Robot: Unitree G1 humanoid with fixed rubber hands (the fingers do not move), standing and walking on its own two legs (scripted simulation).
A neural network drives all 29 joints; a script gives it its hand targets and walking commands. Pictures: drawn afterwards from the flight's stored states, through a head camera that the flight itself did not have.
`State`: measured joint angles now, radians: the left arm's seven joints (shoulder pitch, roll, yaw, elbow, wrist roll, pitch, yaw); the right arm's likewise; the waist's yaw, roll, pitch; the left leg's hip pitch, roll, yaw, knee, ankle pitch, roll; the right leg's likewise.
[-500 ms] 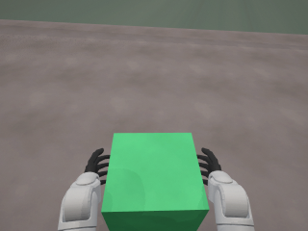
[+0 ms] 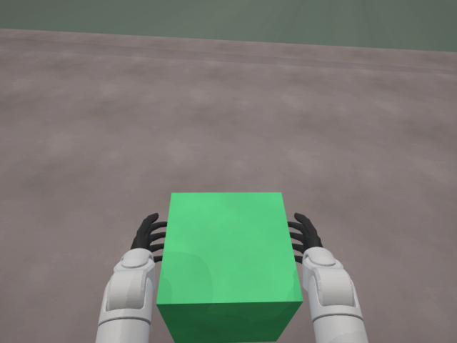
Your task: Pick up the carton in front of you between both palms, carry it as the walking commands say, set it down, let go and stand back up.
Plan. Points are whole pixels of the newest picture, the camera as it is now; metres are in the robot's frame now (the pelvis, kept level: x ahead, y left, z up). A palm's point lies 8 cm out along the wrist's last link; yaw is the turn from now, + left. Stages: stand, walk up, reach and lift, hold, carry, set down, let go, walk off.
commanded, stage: carry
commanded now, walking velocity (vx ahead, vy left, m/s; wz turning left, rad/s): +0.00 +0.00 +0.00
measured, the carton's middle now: (226, 270) +0.30 +0.00 -0.04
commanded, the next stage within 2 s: hold in 0.74 s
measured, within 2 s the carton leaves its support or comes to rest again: neither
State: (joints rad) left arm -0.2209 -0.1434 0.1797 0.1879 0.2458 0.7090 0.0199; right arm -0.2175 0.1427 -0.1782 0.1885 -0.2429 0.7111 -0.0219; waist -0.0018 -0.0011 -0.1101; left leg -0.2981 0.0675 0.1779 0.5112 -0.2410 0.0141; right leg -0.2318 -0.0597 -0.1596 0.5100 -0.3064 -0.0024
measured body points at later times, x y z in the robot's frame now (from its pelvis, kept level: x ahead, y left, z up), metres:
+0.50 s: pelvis -0.02 +0.00 +0.00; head -0.04 +0.00 +0.45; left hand +0.28 +0.15 +0.03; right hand +0.28 -0.15 +0.03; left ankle +0.02 +0.11 -0.74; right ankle -0.03 -0.11 -0.74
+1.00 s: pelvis -0.03 +0.00 +0.01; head -0.07 +0.01 +0.46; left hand +0.27 +0.14 +0.04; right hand +0.25 -0.17 +0.04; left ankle +0.02 +0.12 -0.74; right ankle -0.03 -0.11 -0.74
